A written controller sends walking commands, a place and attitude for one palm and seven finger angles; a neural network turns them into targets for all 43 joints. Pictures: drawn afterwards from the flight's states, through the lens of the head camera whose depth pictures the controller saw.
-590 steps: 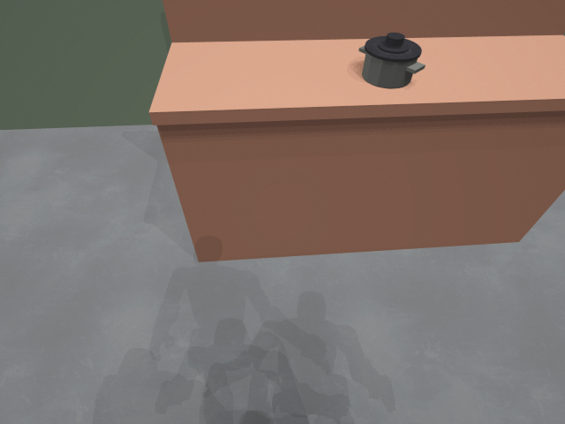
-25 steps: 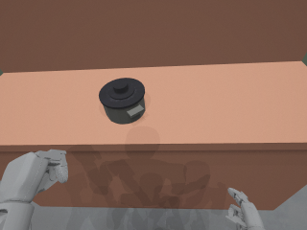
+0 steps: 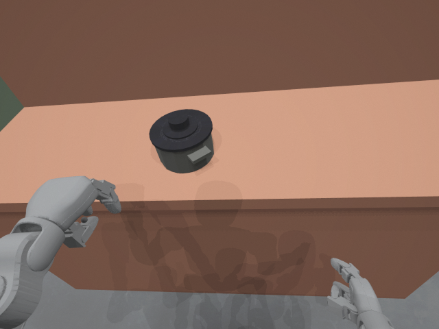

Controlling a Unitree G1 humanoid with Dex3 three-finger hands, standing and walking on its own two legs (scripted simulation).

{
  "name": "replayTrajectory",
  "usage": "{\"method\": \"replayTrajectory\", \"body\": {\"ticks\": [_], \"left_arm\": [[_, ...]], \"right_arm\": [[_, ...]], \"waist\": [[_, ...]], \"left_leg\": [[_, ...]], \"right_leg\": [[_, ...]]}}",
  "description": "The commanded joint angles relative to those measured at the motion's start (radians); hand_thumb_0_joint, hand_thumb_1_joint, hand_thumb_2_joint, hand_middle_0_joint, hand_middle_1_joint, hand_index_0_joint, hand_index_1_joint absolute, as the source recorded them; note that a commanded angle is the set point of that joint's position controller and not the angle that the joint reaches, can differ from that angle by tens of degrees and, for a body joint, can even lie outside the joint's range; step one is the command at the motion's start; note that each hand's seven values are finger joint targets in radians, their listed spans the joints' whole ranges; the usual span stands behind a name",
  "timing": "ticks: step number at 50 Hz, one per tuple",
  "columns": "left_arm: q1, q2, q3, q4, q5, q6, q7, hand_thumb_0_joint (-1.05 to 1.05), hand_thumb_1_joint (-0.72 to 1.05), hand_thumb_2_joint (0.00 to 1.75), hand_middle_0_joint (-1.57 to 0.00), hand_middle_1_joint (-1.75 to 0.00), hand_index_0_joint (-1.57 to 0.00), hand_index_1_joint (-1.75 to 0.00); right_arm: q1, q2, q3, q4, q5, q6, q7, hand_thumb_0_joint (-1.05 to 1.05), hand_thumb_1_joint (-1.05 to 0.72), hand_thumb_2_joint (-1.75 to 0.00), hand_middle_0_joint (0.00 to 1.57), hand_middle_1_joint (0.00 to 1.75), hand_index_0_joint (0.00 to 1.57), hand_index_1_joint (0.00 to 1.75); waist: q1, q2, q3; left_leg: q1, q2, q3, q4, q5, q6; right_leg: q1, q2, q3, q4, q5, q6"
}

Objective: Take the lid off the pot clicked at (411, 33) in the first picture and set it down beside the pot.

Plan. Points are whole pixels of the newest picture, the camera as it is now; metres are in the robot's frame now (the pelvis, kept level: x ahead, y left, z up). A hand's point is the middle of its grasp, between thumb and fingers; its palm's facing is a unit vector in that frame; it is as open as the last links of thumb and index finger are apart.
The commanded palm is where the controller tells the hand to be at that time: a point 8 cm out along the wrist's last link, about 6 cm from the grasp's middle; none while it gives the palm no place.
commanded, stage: reach forward and open the fingers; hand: left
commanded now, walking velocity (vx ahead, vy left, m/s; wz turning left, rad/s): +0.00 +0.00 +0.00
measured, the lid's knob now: (178, 120) +0.55 +0.17 +0.09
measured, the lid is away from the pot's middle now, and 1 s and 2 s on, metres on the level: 0.00 0.00 0.00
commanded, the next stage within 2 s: move the open hand above the knob in 0.44 s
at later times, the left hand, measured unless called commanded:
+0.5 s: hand (86, 177) +0.30 +0.26 +0.17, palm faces -0.05 -0.05 -1.00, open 10.1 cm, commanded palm +0.27 +0.25 +0.22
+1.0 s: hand (126, 153) +0.37 +0.22 +0.16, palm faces -0.15 -0.01 -0.99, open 10.1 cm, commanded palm +0.35 +0.22 +0.22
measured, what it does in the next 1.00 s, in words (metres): stands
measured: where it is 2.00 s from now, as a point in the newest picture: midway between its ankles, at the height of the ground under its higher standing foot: outside the picture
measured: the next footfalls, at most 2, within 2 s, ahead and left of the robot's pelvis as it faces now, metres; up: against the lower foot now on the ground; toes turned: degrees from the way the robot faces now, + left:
none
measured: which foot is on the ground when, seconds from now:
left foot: down 0.00-1.00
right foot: down 0.00-1.00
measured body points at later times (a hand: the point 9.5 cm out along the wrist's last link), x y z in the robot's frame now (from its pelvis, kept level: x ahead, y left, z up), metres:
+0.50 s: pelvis -0.01 +0.01 +0.00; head -0.01 -0.05 +0.44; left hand +0.30 +0.26 +0.22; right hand +0.20 -0.21 -0.10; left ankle +0.03 +0.10 -0.74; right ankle +0.02 -0.10 -0.74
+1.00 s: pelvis +0.01 +0.00 +0.00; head +0.02 -0.05 +0.44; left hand +0.37 +0.21 +0.21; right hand +0.21 -0.22 -0.11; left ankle +0.03 +0.10 -0.74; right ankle +0.02 -0.10 -0.74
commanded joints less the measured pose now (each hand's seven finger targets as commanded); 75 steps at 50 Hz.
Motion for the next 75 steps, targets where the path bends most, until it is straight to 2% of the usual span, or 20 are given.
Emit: {"method": "replayTrajectory", "body": {"ticks": [1,5,11,17,20,25,32,36,40,43,45,47,50,52,55,61,62,67,70,75], "left_arm": [[-0.285,0.278,0.142,-0.211,0.036,-0.017,0.038,0.0,-0.15,1.4,-0.9,-0.29,-0.9,-0.29],[-0.365,0.359,0.231,-0.058,0.053,0.002,0.056,0.0,-0.27,1.44,-0.86,-0.15,-0.86,-0.15],[-0.388,0.159,0.018,-0.095,0.002,0.024,0.005,0.0,-0.33,1.48,-0.83,-0.08,-0.83,-0.08],[-0.623,0.388,0.176,-0.021,0.087,0.027,0.009,0.0,-0.33,1.5,-0.84,-0.08,-0.84,-0.08],[-0.586,0.329,0.171,0.008,0.04,0.03,0.017,0.0,-0.33,1.49,-0.84,-0.08,-0.84,-0.08],[-0.509,0.127,-0.015,0.0,0.006,0.072,-0.03,0.0,-0.34,1.51,-0.84,-0.08,-0.84,-0.08],[-0.885,0.365,0.096,0.066,0.091,0.077,-0.02,0.0,-0.34,1.52,-0.84,-0.08,-0.84,-0.08],[-0.825,0.269,0.034,0.147,0.073,0.102,-0.041,0.0,-0.34,1.52,-0.84,-0.08,-0.84,-0.08],[-0.748,0.09,-0.108,0.153,0.04,0.125,-0.071,0.0,-0.34,1.52,-0.84,-0.08,-0.84,-0.08],[-0.894,0.249,-0.02,0.124,0.086,0.128,-0.074,0.0,-0.34,1.52,-0.84,-0.08,-0.84,-0.08],[-1.004,0.335,0.042,0.096,0.095,0.124,-0.06,0.0,-0.34,1.52,-0.84,-0.08,-0.84,-0.08],[-1.071,0.358,0.05,0.142,0.115,0.128,-0.061,0.0,-0.34,1.52,-0.84,-0.08,-0.84,-0.08],[-0.948,0.278,0.027,0.266,0.082,0.15,-0.064,0.0,-0.34,1.52,-0.84,-0.08,-0.84,-0.08],[-0.895,0.171,-0.066,0.346,0.073,0.163,-0.087,0.0,-0.34,1.52,-0.84,-0.08,-0.84,-0.08],[-0.953,0.017,-0.217,0.307,0.065,0.171,-0.107,0.0,-0.34,1.52,-0.84,-0.08,-0.84,-0.08],[-1.34,0.387,0.012,0.252,0.148,0.15,-0.078,0.0,-0.34,1.52,-0.84,-0.08,-0.84,-0.08],[-1.331,0.41,0.043,0.321,0.15,0.144,-0.069,0.0,-0.34,1.52,-0.84,-0.08,-0.84,-0.08],[-1.064,0.112,-0.142,0.571,0.083,0.178,-0.085,0.0,-0.34,1.52,-0.84,-0.08,-0.84,-0.08],[-1.072,-0.027,-0.275,0.477,0.085,0.19,-0.115,0.0,-0.34,1.52,-0.84,-0.08,-0.84,-0.08],[-1.475,0.323,-0.06,0.392,0.132,0.172,-0.099,0.0,-0.34,1.52,-0.84,-0.08,-0.84,-0.08]], "right_arm": [[-0.167,-0.075,-0.023,-0.164,-0.001,-0.061,-0.005,0.0,-0.9,-0.9,0.2,0.3,0.2,0.3],[-0.159,-0.09,-0.023,-0.143,0.009,-0.051,-0.013,0.0,-0.9,-0.9,0.2,0.3,0.2,0.3],[-0.185,-0.077,-0.02,-0.18,0.015,-0.058,0.007,0.0,-0.9,-0.9,0.2,0.3,0.2,0.3],[-0.171,-0.084,-0.012,-0.141,0.009,-0.053,-0.014,0.0,-0.9,-0.9,0.2,0.3,0.2,0.3],[-0.163,-0.086,-0.018,-0.157,0.017,-0.057,-0.004,0.0,-0.9,-0.9,0.2,0.3,0.2,0.3],[-0.182,-0.088,-0.023,-0.19,0.03,-0.047,0.023,0.0,-0.9,-0.9,0.2,0.3,0.2,0.3],[-0.156,-0.091,-0.009,-0.132,0.017,-0.042,-0.015,0.0,-0.9,-0.9,0.2,0.3,0.2,0.3],[-0.153,-0.085,-0.006,-0.14,0.02,-0.029,0.001,0.0,-0.9,-0.9,0.2,0.3,0.2,0.3],[-0.162,-0.091,-0.017,-0.173,0.034,-0.018,0.025,0.0,-0.9,-0.9,0.2,0.3,0.2,0.3],[-0.156,-0.103,-0.014,-0.159,0.025,-0.002,0.015,0.0,-0.9,-0.9,0.2,0.3,0.2,0.3],[-0.156,-0.107,-0.012,-0.153,0.024,-0.007,0.009,0.0,-0.9,-0.9,0.2,0.3,0.2,0.3],[-0.147,-0.09,-0.008,-0.137,0.02,-0.013,0.002,0.0,-0.9,-0.9,0.2,0.3,0.2,0.3],[-0.123,-0.098,-0.013,-0.134,0.026,-0.008,0.014,0.0,-0.9,-0.9,0.2,0.3,0.2,0.3],[-0.118,-0.093,-0.01,-0.135,0.032,0.005,0.019,0.0,-0.9,-0.9,0.2,0.3,0.2,0.3],[-0.137,-0.1,-0.02,-0.159,0.046,0.018,0.03,0.0,-0.9,-0.9,0.2,0.3,0.2,0.3],[-0.091,-0.098,-0.007,-0.114,0.024,0.004,-0.005,0.0,-0.9,-0.9,0.2,0.3,0.2,0.3],[-0.084,-0.099,-0.009,-0.101,0.024,0.001,-0.01,0.0,-0.9,-0.9,0.2,0.3,0.2,0.3],[-0.07,-0.098,-0.01,-0.106,0.04,0.013,0.015,0.0,-0.9,-0.9,0.2,0.3,0.2,0.3],[-0.101,-0.105,-0.024,-0.144,0.05,0.026,0.037,0.0,-0.9,-0.9,0.2,0.3,0.2,0.3],[-0.053,-0.127,-0.023,-0.101,0.035,0.03,0.001,0.0,-0.9,-0.9,0.2,0.3,0.2,0.3]], "waist": [[0.0,-0.047,-0.243],[0.001,-0.069,-0.163],[-0.007,-0.069,-0.233],[-0.001,-0.075,-0.196],[0.002,-0.048,-0.221],[-0.02,-0.086,-0.196],[-0.024,-0.066,-0.249],[-0.014,-0.097,-0.306],[-0.048,-0.108,-0.248],[-0.035,-0.138,-0.281],[-0.041,-0.077,-0.318],[-0.027,-0.07,-0.37],[-0.03,-0.074,-0.351],[-0.037,-0.178,-0.274],[-0.08,-0.165,-0.238],[-0.057,-0.108,-0.463],[-0.053,-0.112,-0.432],[-0.054,-0.169,-0.318],[-0.089,-0.138,-0.314],[-0.104,-0.128,-0.411]], "left_leg": [[0.089,0.001,-0.029,-0.048,0.121,0.017],[0.05,0.006,-0.033,-0.055,0.066,0.013],[0.089,0.0,-0.034,-0.069,0.064,0.012],[0.04,0.01,-0.044,-0.077,0.053,0.013],[0.071,0.004,-0.053,-0.057,0.086,0.011],[0.075,0.007,-0.045,-0.048,0.068,0.009],[0.072,0.009,-0.063,-0.068,0.047,0.01],[0.081,-0.006,-0.05,-0.049,0.129,0.01],[0.079,-0.005,-0.04,-0.016,0.122,0.013],[0.059,-0.009,-0.033,-0.032,0.12,0.018],[0.083,-0.011,-0.047,-0.014,0.152,0.019],[0.089,-0.013,-0.052,-0.018,0.2,0.019],[0.079,-0.018,-0.046,0.004,0.24,0.017],[0.034,-0.015,-0.026,-0.007,0.204,0.016],[0.052,-0.012,-0.026,0.007,0.155,0.022],[0.102,-0.028,-0.054,0.006,0.225,0.032],[0.084,-0.024,-0.05,0.006,0.231,0.032],[0.02,-0.023,-0.025,0.013,0.243,0.019],[0.061,-0.018,-0.024,0.037,0.269,0.028],[0.09,-0.026,-0.049,0.033,0.239,0.043]], "right_leg": [[0.057,-0.005,0.046,-0.063,0.05,0.013],[0.023,0.002,0.056,-0.075,-0.008,0.001],[0.029,-0.007,0.032,-0.056,0.004,0.008],[0.028,-0.006,0.042,-0.048,-0.03,-0.001],[0.026,0.002,0.036,-0.035,0.009,-0.009],[-0.02,-0.001,0.027,-0.024,0.023,-0.003],[0.006,-0.003,0.032,-0.022,-0.023,-0.006],[0.04,-0.006,0.027,-0.005,0.065,-0.01],[-0.018,-0.004,0.024,-0.003,0.092,-0.007],[0.03,-0.01,0.033,-0.008,0.099,-0.002],[0.045,-0.007,0.04,0.01,0.125,-0.01],[0.083,-0.011,0.043,0.023,0.161,-0.01],[0.074,-0.006,0.037,0.03,0.216,-0.012],[0.039,-0.012,0.025,0.02,0.207,-0.001],[-0.035,-0.01,0.02,0.014,0.166,-0.002],[0.112,-0.007,0.049,0.041,0.227,-0.005],[0.11,-0.011,0.053,0.039,0.241,-0.007],[0.049,-0.018,0.027,0.045,0.281,-0.002],[-0.015,-0.014,0.023,0.041,0.283,-0.005],[0.055,-0.01,0.042,0.035,0.29,-0.006]]}}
